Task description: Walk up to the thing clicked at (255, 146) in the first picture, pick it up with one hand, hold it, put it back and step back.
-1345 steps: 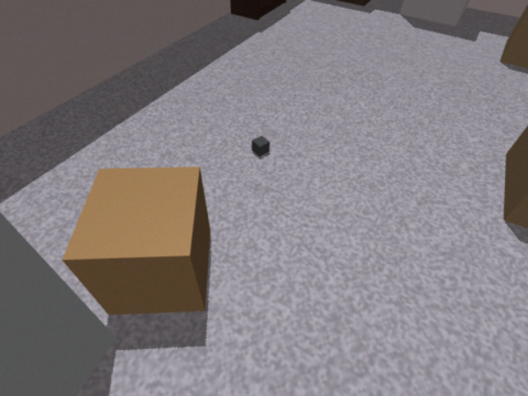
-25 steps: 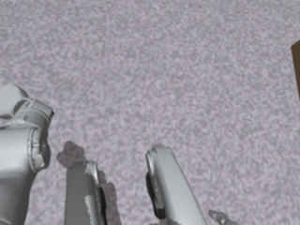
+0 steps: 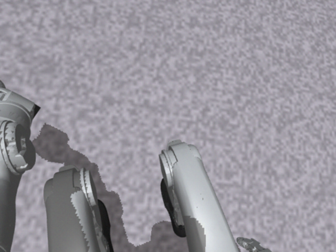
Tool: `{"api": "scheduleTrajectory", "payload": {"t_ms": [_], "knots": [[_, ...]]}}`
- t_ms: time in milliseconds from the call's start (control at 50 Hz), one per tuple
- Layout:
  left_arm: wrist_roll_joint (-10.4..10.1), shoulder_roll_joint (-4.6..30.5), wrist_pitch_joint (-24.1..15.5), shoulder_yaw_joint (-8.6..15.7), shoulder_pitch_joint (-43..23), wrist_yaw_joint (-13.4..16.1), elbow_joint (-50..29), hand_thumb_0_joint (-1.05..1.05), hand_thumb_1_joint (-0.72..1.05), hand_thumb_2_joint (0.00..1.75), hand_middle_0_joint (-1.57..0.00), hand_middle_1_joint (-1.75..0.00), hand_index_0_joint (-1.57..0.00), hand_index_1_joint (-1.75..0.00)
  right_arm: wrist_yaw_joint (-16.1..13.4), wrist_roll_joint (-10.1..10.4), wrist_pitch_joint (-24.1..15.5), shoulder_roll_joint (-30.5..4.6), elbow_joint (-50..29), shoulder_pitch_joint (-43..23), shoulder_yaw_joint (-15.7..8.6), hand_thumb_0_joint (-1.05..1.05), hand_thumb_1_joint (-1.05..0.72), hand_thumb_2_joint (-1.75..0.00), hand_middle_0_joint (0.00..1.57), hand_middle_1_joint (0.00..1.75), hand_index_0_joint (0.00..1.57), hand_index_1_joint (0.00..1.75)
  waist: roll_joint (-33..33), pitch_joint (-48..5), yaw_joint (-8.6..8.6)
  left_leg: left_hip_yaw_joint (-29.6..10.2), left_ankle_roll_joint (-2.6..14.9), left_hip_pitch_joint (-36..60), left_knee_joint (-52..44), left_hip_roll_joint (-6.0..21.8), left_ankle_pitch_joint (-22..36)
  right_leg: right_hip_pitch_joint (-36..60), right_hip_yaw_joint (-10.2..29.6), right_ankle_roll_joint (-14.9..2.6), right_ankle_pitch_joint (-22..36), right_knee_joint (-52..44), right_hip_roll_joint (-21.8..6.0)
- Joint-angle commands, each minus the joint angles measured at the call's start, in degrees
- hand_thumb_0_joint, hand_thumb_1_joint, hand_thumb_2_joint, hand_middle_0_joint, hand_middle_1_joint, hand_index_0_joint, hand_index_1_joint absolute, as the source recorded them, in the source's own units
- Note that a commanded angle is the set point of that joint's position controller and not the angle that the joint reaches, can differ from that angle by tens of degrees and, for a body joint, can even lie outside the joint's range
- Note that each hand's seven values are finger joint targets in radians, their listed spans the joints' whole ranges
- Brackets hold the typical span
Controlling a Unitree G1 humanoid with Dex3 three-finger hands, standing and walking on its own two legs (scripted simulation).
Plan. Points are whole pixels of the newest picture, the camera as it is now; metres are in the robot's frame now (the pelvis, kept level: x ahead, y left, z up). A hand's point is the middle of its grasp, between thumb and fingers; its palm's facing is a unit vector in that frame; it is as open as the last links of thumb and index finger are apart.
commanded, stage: crouch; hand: left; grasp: from above
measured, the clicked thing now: (11, 109) +0.49 +0.27 -0.17
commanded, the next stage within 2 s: lower in 0.34 s
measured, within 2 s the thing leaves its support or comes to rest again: neither
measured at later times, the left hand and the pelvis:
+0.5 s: hand (13, 106) +0.50 +0.27 -0.18, palm faces -0.20 -0.35 -0.91, open 10.0 cm; pelvis +0.00 +0.00 -0.04, yaw -2 degrees
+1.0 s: hand (25, 110) +0.50 +0.26 -0.23, palm faces -0.23 -0.35 -0.91, open 10.0 cm; pelvis +0.00 +0.01 -0.05, yaw -5 degrees
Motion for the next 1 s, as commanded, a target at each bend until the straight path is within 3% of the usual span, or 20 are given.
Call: {"api": "scheduleTrajectory", "payload": {"t_ms": [0,40,140,260,300,400,440,520,540,580,640,680,740,780,860,940,980], "knots": [[2.25,15.23,-0.55,-0.95,-22.35,3.26,-6.47,0.0,0.83,0.68,-1.15,-0.66,-1.18,-0.63,0.56,-0.26,-0.83,-12.99,0.27,14.96,-3.02,0.0,-0.89,-0.9,0.2,0.3,0.2,0.3,10.11,-40.63,-1.78,5.69,3.02,22.25,-10.47,-0.71,11.11,26.0,-4.58,-2.59,11.2,-13.52,0.64],[2.19,15.81,-0.86,-1.01,-23.8,3.54,-6.34,0.0,0.84,0.63,-1.13,-0.66,-1.18,-0.61,0.8,-0.68,-0.94,-12.81,0.1,14.59,-2.47,0.0,-0.89,-0.9,0.2,0.3,0.2,0.3,10.62,-40.51,-2.54,5.71,3.15,21.9,-9.44,-0.69,10.4,25.48,-4.61,-2.43,10.52,-13.07,0.79],[3.27,18.83,-1.18,0.35,-24.24,4.6,-5.03,0.0,0.83,0.68,-1.15,-0.66,-1.18,-0.63,1.31,-1.09,-1.05,-13.86,0.36,14.98,-1.83,0.0,-0.9,-0.9,0.2,0.3,0.2,0.3,12.62,-40.28,-2.18,5.14,2.91,21.51,-7.77,-0.45,10.94,23.8,-5.43,-2.59,10.94,-10.72,0.95],[3.66,18.38,-1.51,0.16,-24.81,5.01,-5.39,0.0,0.87,0.69,-1.15,-0.71,-1.2,-0.67,2.18,-1.83,-1.25,-14.84,0.5,15.63,-1.35,0.0,-0.9,-0.9,0.2,0.3,0.2,0.3,14.88,-38.06,-3.72,4.04,2.48,23.17,-7.17,-0.29,10.25,19.77,-6.95,-2.94,10.0,-8.88,1.09],[3.61,18.61,-1.33,0.39,-24.27,5.43,-4.4,0.0,0.86,0.68,-1.16,-0.7,-1.2,-0.65,2.44,-1.88,-1.28,-15.36,0.53,15.38,-1.23,0.0,-0.9,-0.9,0.2,0.3,0.2,0.3,16.16,-38.24,-3.12,3.76,2.21,23.24,-7.13,-0.26,10.62,18.93,-7.19,-3.11,10.3,-8.03,1.15],[3.33,19.64,-1.85,1.41,-26.08,5.82,-6.39,0.0,0.85,0.73,-1.16,-0.72,-1.19,-0.69,3.08,-2.13,-1.18,-15.82,1.03,17.24,-1.02,0.0,-0.9,-0.9,0.2,0.3,0.2,0.3,16.7,-38.71,-4.01,3.41,2.08,23.26,-5.71,-0.14,13.35,19.58,-7.59,-3.08,13.27,-6.75,1.1],[3.55,18.84,-1.59,0.45,-26.09,5.49,-5.46,0.0,0.84,0.72,-1.17,-0.72,-1.2,-0.69,3.64,-2.7,-1.33,-15.52,1.22,17.16,-0.69,0.0,-0.9,-0.9,0.2,0.3,0.2,0.3,16.37,-36.32,-5.24,3.78,2.43,21.89,-4.82,-0.29,12.43,19.34,-7.7,-2.92,12.62,-7.12,1.15],[3.61,19.25,-1.67,0.15,-22.49,5.31,-0.78,0.0,0.77,0.71,-1.13,-0.69,-1.15,-0.67,4.03,-2.42,-1.66,-16.42,0.85,16.48,-0.13,0.0,-0.9,-0.9,0.2,0.3,0.2,0.3,14.36,-33.97,-4.68,3.15,2.63,19.02,-4.64,-0.3,10.76,18.81,-7.91,-2.92,10.69,-6.97,1.46],[3.63,21.28,-2.24,1.19,-24.14,5.37,-3.99,0.0,0.78,0.7,-1.13,-0.7,-1.16,-0.67,4.16,-2.61,-1.67,-16.47,1.35,17.28,-0.05,0.0,-0.9,-0.9,0.2,0.3,0.2,0.3,14.8,-34.59,-4.89,3.01,2.65,19.1,-4.35,-0.33,11.82,19.45,-8.12,-2.88,11.77,-6.66,1.35],[3.67,19.68,-1.83,-0.37,-22.56,5.06,-0.63,0.0,0.77,0.69,-1.12,-0.71,-1.15,-0.68,4.41,-2.87,-1.86,-16.69,0.69,16.21,0.48,0.0,-0.9,-0.9,0.2,0.3,0.2,0.3,14.36,-33.08,-5.55,2.9,2.73,19.24,-4.05,-0.41,10.68,18.5,-8.35,-2.91,10.63,-6.6,1.36],[3.82,20.64,-2.54,-0.69,-23.03,5.12,-1.49,0.0,0.76,0.7,-1.11,-0.7,-1.14,-0.68,4.62,-3.06,-2.11,-17.03,0.1,15.84,1.27,0.0,-0.9,-0.9,0.2,0.3,0.2,0.3,15.41,-31.99,-5.78,2.64,2.7,19.35,-4.01,-0.2,10.45,18.79,-8.71,-2.96,10.47,-6.49,1.61],[4.11,23.15,-3.03,0.52,-23.28,5.79,-3.88,0.0,0.77,0.73,-1.14,-0.69,-1.15,-0.67,4.7,-3.22,-2.2,-17.49,-0.04,16.44,1.56,0.0,-0.9,-0.9,0.2,0.3,0.2,0.3,15.54,-33.64,-5.85,2.61,2.72,20.16,-3.4,-0.15,12.06,20.29,-8.72,-2.77,12.28,-6.6,1.66],[4.2,24.18,-3.25,1.19,-23.2,7.18,-2.17,0.0,0.76,0.72,-1.13,-0.68,-1.15,-0.67,5.08,-3.41,-2.38,-18.17,-0.17,15.69,1.94,0.0,-0.9,-0.9,0.2,0.3,0.2,0.3,16.85,-33.68,-6.0,2.12,2.55,20.22,-3.58,0.09,11.74,20.04,-9.31,-2.88,12.41,-5.72,1.6],[4.09,23.21,-3.65,0.67,-23.63,7.47,-1.49,0.0,0.73,0.72,-1.12,-0.67,-1.13,-0.67,5.3,-3.37,-2.36,-17.98,-0.58,15.97,2.47,0.0,-0.9,-0.9,0.2,0.3,0.2,0.3,17.44,-33.04,-6.59,1.83,2.24,21.41,-3.25,0.4,12.14,19.57,-9.56,-3.12,12.59,-5.65,1.78],[4.36,25.56,-4.31,1.23,-24.04,8.92,-1.77,0.0,0.71,0.72,-1.1,-0.67,-1.11,-0.66,5.68,-3.62,-2.54,-18.58,-0.75,15.86,3.25,0.0,-0.9,-0.9,0.2,0.3,0.2,0.3,18.66,-33.31,-6.9,1.97,2.32,21.04,-2.77,0.46,12.42,21.35,-9.57,-2.97,13.49,-5.87,1.87],[3.8,25.17,-4.24,0.62,-23.12,9.06,-0.88,0.0,0.72,0.75,-1.1,-0.7,-1.11,-0.69,6.24,-4.14,-2.7,-18.74,-0.8,15.42,3.86,0.0,-0.9,-0.9,0.2,0.3,0.2,0.3,18.36,-31.29,-8.01,1.71,2.53,20.53,-1.96,0.51,12.2,21.36,-10.01,-2.8,13.71,-6.17,1.88],[3.4,25.75,-4.29,0.45,-22.43,9.36,0.3,0.0,0.68,0.72,-1.11,-0.63,-1.1,-0.63,6.18,-3.84,-2.64,-19.28,-0.91,14.67,3.96,0.0,-0.9,-0.9,0.2,0.3,0.2,0.3,18.66,-31.07,-7.52,1.28,2.51,20.4,-2.49,0.58,11.55,21.06,-10.22,-2.88,13.2,-6.14,2.07]]}}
